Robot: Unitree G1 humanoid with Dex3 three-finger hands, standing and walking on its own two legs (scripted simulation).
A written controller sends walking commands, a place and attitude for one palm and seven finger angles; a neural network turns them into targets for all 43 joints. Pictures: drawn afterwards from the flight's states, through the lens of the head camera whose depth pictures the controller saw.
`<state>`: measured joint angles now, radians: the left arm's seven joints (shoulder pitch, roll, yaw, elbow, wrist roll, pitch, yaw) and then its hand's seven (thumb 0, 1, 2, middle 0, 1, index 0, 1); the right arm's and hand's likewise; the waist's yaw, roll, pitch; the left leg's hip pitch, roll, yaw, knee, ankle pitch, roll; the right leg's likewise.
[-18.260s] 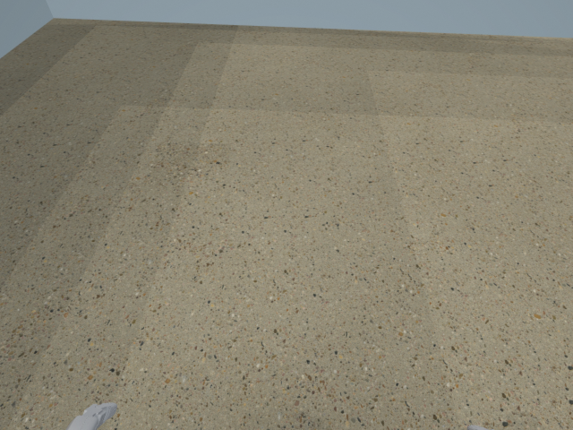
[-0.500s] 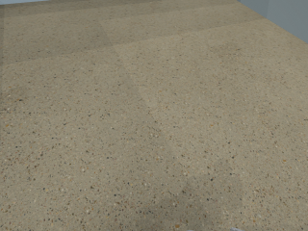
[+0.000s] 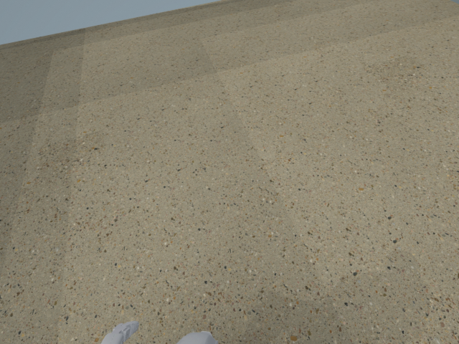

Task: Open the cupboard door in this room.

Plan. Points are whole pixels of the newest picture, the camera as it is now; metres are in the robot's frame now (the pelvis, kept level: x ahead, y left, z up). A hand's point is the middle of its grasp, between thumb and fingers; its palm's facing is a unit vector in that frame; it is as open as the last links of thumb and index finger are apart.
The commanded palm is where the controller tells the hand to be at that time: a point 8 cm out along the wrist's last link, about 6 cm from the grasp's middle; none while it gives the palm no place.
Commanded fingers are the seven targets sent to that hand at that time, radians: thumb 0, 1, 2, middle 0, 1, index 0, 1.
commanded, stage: turn or walk to find it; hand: left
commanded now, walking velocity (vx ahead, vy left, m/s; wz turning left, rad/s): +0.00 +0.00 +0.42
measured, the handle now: out of the picture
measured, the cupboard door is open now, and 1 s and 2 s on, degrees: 0 0 0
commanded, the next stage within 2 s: stand and wait in 0.90 s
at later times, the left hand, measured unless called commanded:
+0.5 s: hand out of the picture -0.07 +0.25 -0.19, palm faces +0.30 -0.92 -0.24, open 7.4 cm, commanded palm none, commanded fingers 0.00 0.90 0.90 -0.20 -0.30 -0.20 -0.30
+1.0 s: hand out of the picture +0.00 +0.22 -0.14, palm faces +0.39 -0.88 -0.28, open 7.4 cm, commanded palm none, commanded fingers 0.00 0.90 0.90 -0.20 -0.30 -0.20 -0.30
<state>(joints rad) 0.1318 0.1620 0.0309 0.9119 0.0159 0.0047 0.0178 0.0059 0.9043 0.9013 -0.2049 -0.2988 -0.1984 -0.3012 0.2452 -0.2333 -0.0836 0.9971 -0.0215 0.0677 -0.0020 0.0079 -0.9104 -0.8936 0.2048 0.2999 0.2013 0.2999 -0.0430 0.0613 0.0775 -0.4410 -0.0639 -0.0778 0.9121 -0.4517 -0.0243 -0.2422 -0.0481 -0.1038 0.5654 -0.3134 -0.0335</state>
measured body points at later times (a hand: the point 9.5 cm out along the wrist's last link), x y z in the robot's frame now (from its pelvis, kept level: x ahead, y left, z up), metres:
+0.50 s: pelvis -0.03 +0.04 -0.01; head +0.00 +0.07 +0.44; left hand -0.08 +0.30 -0.17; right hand +0.14 -0.18 -0.13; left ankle -0.05 +0.13 -0.74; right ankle -0.01 -0.10 -0.70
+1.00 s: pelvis -0.04 -0.01 +0.00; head +0.01 -0.03 +0.44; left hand -0.02 +0.26 -0.12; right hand +0.08 -0.23 -0.17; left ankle -0.06 +0.13 -0.72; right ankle +0.01 -0.10 -0.74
